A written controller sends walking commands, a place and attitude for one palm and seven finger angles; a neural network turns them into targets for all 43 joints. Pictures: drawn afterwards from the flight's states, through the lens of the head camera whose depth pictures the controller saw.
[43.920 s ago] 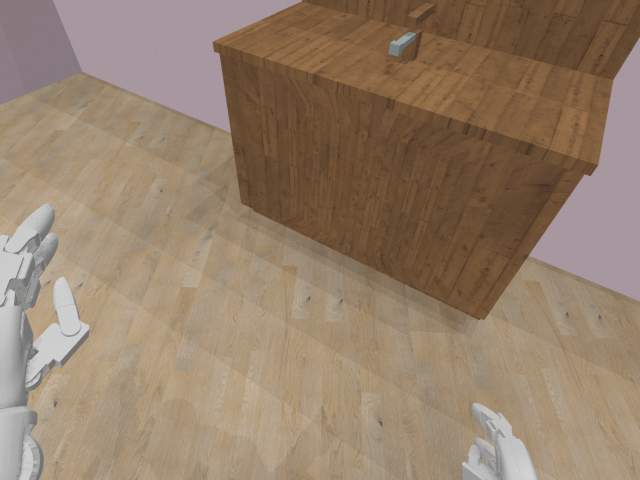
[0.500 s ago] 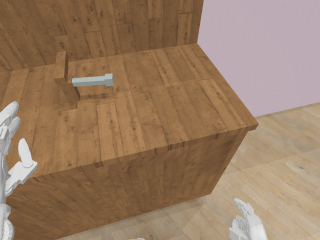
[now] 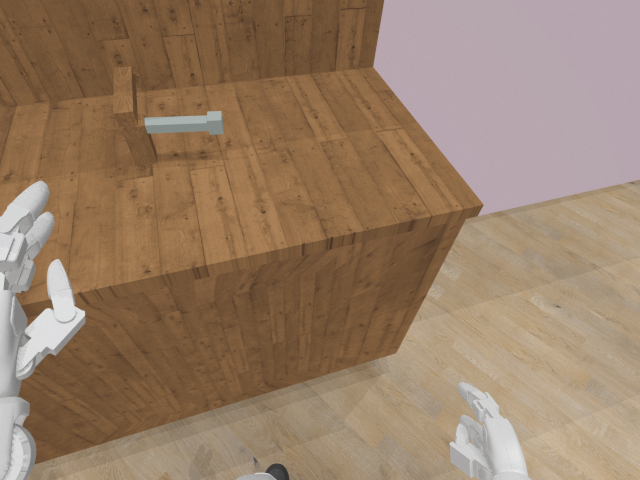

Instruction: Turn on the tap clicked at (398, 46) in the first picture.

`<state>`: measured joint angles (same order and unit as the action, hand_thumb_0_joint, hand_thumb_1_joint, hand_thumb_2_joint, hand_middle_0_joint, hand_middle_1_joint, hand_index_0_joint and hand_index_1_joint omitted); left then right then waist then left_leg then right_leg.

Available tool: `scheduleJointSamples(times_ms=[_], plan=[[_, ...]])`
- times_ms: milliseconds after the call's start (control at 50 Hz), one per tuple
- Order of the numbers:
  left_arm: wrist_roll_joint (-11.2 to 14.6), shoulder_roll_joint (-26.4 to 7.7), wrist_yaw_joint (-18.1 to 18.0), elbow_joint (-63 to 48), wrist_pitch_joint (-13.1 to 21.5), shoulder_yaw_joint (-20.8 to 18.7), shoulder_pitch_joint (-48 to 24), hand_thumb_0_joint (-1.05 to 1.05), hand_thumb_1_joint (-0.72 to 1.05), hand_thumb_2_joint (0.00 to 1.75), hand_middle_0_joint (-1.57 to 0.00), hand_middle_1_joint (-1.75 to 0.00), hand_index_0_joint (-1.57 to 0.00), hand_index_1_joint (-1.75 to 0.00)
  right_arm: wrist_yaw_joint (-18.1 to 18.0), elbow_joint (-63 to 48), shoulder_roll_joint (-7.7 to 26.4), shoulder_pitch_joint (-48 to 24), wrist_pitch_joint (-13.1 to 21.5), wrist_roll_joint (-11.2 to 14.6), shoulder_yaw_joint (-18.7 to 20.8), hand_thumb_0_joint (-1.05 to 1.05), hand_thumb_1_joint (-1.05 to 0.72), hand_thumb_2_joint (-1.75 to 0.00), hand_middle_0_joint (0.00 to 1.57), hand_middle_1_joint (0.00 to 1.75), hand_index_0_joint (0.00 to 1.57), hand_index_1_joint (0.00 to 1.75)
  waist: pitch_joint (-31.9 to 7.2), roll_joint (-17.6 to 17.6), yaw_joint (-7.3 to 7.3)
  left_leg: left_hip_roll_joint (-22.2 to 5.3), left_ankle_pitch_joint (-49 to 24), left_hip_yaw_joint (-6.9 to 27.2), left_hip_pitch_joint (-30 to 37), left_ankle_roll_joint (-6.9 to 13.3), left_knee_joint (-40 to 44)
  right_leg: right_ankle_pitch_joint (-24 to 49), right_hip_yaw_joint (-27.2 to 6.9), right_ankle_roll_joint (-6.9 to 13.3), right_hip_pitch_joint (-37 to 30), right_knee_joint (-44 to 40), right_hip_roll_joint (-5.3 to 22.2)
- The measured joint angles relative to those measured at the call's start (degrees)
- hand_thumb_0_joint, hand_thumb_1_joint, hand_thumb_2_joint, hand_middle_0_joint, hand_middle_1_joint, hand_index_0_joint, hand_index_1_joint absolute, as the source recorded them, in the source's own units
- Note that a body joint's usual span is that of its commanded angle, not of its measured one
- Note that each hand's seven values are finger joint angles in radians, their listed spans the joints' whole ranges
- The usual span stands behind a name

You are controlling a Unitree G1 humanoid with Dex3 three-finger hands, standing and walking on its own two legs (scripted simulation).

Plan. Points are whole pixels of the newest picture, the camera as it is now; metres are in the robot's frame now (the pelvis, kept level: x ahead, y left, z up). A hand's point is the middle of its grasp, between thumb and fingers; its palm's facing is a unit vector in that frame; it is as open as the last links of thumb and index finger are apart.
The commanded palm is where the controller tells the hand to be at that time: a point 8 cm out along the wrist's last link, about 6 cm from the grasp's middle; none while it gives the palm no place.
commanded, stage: stop stepping back and stand still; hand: left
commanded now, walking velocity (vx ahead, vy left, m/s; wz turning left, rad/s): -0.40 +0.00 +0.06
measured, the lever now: (215, 122) +0.64 +0.24 +0.07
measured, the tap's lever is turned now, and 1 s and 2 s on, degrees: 81 81 81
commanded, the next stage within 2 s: stand and check the lever's angle in 1.34 s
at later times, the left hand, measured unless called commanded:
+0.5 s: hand out of the picture +0.07 +0.24 +0.17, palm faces +0.45 -0.81 -0.38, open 7.5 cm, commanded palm +0.02 +0.27 +0.18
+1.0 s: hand out of the picture +0.03 +0.21 +0.18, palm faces +0.47 -0.81 -0.34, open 7.4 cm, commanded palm -0.04 +0.24 +0.18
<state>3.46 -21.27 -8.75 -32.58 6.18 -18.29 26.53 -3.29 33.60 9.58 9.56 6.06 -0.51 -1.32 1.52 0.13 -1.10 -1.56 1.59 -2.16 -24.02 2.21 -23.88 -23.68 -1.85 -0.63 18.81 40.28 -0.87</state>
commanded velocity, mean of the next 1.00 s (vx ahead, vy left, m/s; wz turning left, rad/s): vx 0.18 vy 0.01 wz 0.00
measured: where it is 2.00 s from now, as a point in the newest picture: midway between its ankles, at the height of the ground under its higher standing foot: outside the picture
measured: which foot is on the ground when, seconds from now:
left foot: down 0.00-0.08, up 0.10-0.32, down 0.34-1.00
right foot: up 0.00-0.04, down 0.06-0.80, up 0.82-1.00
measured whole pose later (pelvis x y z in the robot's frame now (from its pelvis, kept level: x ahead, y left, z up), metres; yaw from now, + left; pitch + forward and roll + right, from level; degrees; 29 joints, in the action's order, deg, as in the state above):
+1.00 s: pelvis -0.18 -0.05 +0.00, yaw +3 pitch -1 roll -1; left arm 2.8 -21.4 -9.0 -25.9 6.3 -20.9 24.4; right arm -2.9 38.5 9.8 16.5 7.1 1.1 -1.5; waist -3.6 0.1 2.4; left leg -2.1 15.8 -1.1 -12.7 1.0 -29.1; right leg -19.7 2.2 0.0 29.1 58.5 0.8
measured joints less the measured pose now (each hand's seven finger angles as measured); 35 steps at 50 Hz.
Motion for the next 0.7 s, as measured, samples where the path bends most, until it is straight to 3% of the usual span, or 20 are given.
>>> scheduleJointSamples(times_ms=[60, 80, 140, 180, 200, 260, 340, 360, 380, 420, 460, 500, 560, 580, 640, 700], plan=[[0.0, -1.1, 0.3, 0.4, 0.2, -0.4, -0.2, 0.01, 0.89, 0.9, -0.21, -0.3, -0.21, -0.3, 0.0, -0.1, -0.3, 0.5, -0.3, -0.2, -0.3, 0.01, -0.9, -0.89, 0.2, 0.3, 0.21, 0.3, -0.7, 0.0, 0.32, 0.0, 0.0, 0.2, -3.2, -1.2, -1.4, 4.2, 1.8, 1.5, -4.7, -9.8, 0.2], [0.1, -0.7, 0.4, 0.9, 0.6, -0.2, -0.7, 0.01, 0.89, 0.9, -0.21, -0.3, -0.21, -0.3, 0.0, 0.4, 0.2, 0.2, -0.5, -0.1, 0.0, 0.01, -0.9, -0.89, 0.2, 0.3, 0.21, 0.3, -0.2, -1.4, 0.4, -0.6, 4.8, 1.1, -5.0, -2.1, -4.8, 6.8, 2.6, 1.6, -4.7, -11.0, -0.6], [0.4, 0.3, 1.0, 0.8, 1.5, 1.2, 0.2, 0.01, 0.89, 0.9, -0.21, -0.3, -0.21, -0.3, 0.0, 2.9, 1.2, 0.8, -1.5, 0.8, 0.8, 0.01, -0.9, -0.89, 0.2, 0.3, 0.21, 0.3, -0.1, -1.9, 0.8, 2.1, 20.8, 3.1, -11.7, -4.8, -30.7, 8.5, 3.3, 1.1, -4.3, -11.0, -0.1], [0.4, 0.4, 1.7, 0.4, 1.9, 0.5, 2.4, 0.01, 0.89, 0.9, -0.21, -0.3, -0.21, -0.3, 0.1, 3.4, 1.3, 2.2, -2.4, 1.6, 0.9, 0.01, -0.9, -0.89, 0.2, 0.3, 0.21, 0.3, -1.3, 0.1, 1.12, 4.0, 21.7, 2.4, -12.9, -5.3, -45.4, 9.1, 2.5, 0.8, -3.4, -11.2, 1.3], [0.4, 0.2, 1.8, 0.7, 1.9, -0.1, 3.1, 0.01, 0.89, 0.9, -0.21, -0.3, -0.21, -0.3, 0.1, 3.2, 1.3, 2.8, -2.7, 1.8, 0.9, 0.01, -0.9, -0.89, 0.2, 0.3, 0.21, 0.3, -2.0, 1.0, 1.65, 4.1, 21.1, 1.9, -12.0, -5.2, -48.8, 9.5, 2.4, 0.8, -3.0, -11.3, 1.8], [0.0, -0.9, 1.4, 3.1, 2.1, -1.7, 2.9, 0.01, 0.88, 0.9, -0.22, -0.3, -0.21, -0.3, -0.4, 2.4, 1.7, 4.3, -2.7, 2.0, 1.2, 0.01, -0.9, -0.89, 0.2, 0.3, 0.2, 0.3, -4.1, 2.7, 3.18, 2.0, 20.9, 0.9, -5.1, -3.9, -43.3, 10.2, 2.7, 0.5, 0.0, -10.0, 3.1], [-0.2, -0.3, 0.3, 3.4, 1.6, -2.3, 1.0, 0.01, 0.89, 0.9, -0.22, -0.3, -0.21, -0.3, -0.9, 1.2, 4.6, 4.7, -0.7, 1.8, 2.9, 0.01, -0.9, -0.89, 0.2, 0.3, 0.2, 0.3, -4.4, 1.6, 4.41, -0.9, 20.2, 2.2, 9.5, -1.3, -14.7, 9.2, 4.1, -0.4, 5.8, -4.0, 3.7], [-0.1, -0.4, 0.0, 2.7, 1.6, -2.6, 0.8, 0.01, 0.89, 0.9, -0.21, -0.3, -0.21, -0.3, -1.1, 1.1, 4.9, 4.3, -0.2, 1.6, 3.6, 0.01, -0.9, -0.89, 0.2, 0.3, 0.2, 0.3, -3.7, 2.1, 4.5, -0.5, 24.3, 1.7, 11.9, -2.8, -10.0, 8.4, 3.8, -0.7, 7.5, -1.2, 4.5], [0.0, -0.7, -0.3, 2.4, 1.6, -3.1, 0.8, 0.01, 0.89, 0.9, -0.21, -0.3, -0.21, -0.3, -1.3, 1.6, 4.2, 3.6, -0.1, 1.5, 4.1, 0.01, -0.9, -0.89, 0.2, 0.3, 0.2, 0.3, -2.5, 4.2, 3.81, 1.0, 25.1, 0.4, 12.8, -3.5, -9.5, 6.5, 2.2, -0.5, 8.7, 2.6, 5.3], [-0.5, -0.3, -0.8, 2.1, 1.3, -3.9, 2.7, 0.01, 0.89, 0.9, -0.21, -0.3, -0.21, -0.3, -1.2, 1.7, 3.0, 3.6, 0.3, 1.5, 4.3, 0.01, -0.91, -0.89, 0.2, 0.3, 0.2, 0.3, -2.0, 5.2, 2.64, 1.6, 22.9, -1.6, 14.2, -3.4, -9.7, -0.1, 1.6, 0.1, 10.4, 11.7, 4.1], [-0.8, 0.3, -0.7, 2.2, 1.5, -3.8, 4.0, 0.02, 0.89, 0.9, -0.21, -0.3, -0.21, -0.3, -0.8, 2.3, 2.1, 4.8, 1.8, 1.5, 4.1, 0.01, -0.91, -0.89, 0.19, 0.3, 0.2, 0.3, -2.9, 3.9, 3.11, 1.1, 21.4, -1.4, 15.2, -3.3, -8.7, -2.5, 3.1, 0.4, 11.0, 16.7, 2.5], [-0.7, 0.5, -0.3, 2.9, 1.8, -3.0, 3.1, 0.02, 0.89, 0.9, -0.21, -0.3, -0.21, -0.3, -0.3, 3.2, 1.6, 6.1, 2.5, 1.8, 3.6, 0.01, -0.91, -0.89, 0.19, 0.3, 0.2, 0.3, -3.3, 2.3, 3.27, 0.6, 20.2, -0.2, 15.8, -3.5, -7.4, -0.9, 4.6, 0.8, 9.4, 13.8, 1.8], [-0.4, -0.2, 0.4, 4.3, 1.7, -2.2, -0.2, 0.01, 0.89, 0.9, -0.21, -0.3, -0.21, -0.3, -0.1, 3.7, 1.8, 7.5, 1.7, 1.6, 2.1, 0.01, -0.9, -0.89, 0.2, 0.3, 0.2, 0.3, -2.5, -0.2, 2.98, -0.3, 21.2, 2.1, 14.5, -3.8, -11.1, 3.7, 6.2, 0.9, 2.8, -0.7, 0.7], [-0.4, -0.8, 0.6, 4.6, 1.7, -2.4, -1.4, 0.01, 0.89, 0.9, -0.21, -0.3, -0.21, -0.3, 0.0, 3.7, 1.9, 7.3, 1.3, 1.6, 1.8, 0.01, -0.9, -0.89, 0.2, 0.3, 0.2, 0.3, -2.0, -0.8, 2.81, -0.7, 23.4, 2.4, 12.6, -2.5, -15.3, 7.6, 6.5, 1.6, 1.6, -3.8, 0.4], [0.2, 0.8, 2.0, 6.8, 1.4, -1.8, -4.0, 0.01, 0.89, 0.9, -0.21, -0.3, -0.21, -0.3, 0.3, 6.3, 2.3, 3.9, -0.9, 1.9, 1.9, 0.01, -0.9, -0.89, 0.2, 0.3, 0.2, 0.3, 0.5, -2.9, 2.61, 0.1, 25.5, 4.9, 3.8, -0.9, -36.0, 11.1, 8.3, 4.8, 3.2, -1.6, -0.8], [0.4, 2.0, 2.9, 6.9, 0.2, -1.3, -1.8, 0.01, 0.89, 0.9, -0.21, -0.3, -0.21, -0.3, 1.0, 7.5, 1.5, 2.0, -2.0, 1.6, 1.5, 0.01, -0.9, -0.89, 0.2, 0.3, 0.2, 0.3, 0.1, -1.3, 1.92, 0.9, 22.2, 2.3, -0.4, -0.9, -42.0, 12.5, 7.1, 5.6, 4.1, -3.3, -0.9]])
